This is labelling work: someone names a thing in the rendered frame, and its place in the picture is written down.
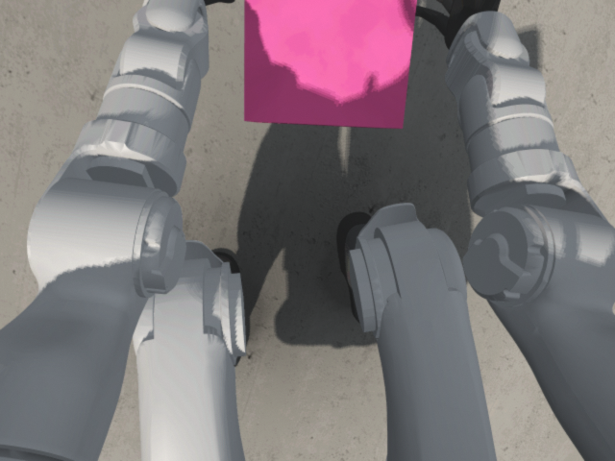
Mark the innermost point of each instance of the robot left forearm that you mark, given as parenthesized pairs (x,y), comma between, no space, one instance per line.
(139,135)

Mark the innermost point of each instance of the carton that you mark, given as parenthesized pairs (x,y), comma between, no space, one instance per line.
(341,63)

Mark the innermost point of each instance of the robot right shin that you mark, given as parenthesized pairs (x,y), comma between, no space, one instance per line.
(448,255)

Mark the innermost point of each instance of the robot right forearm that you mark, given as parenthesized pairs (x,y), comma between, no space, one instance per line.
(507,128)

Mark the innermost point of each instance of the right robot hand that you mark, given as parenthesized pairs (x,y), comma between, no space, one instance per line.
(459,11)

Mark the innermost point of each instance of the robot left upper arm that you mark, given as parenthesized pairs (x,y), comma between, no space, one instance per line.
(99,251)

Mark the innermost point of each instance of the robot right upper arm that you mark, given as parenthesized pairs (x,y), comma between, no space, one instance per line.
(549,276)

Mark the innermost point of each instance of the right robot foot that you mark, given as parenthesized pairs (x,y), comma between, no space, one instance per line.
(347,233)

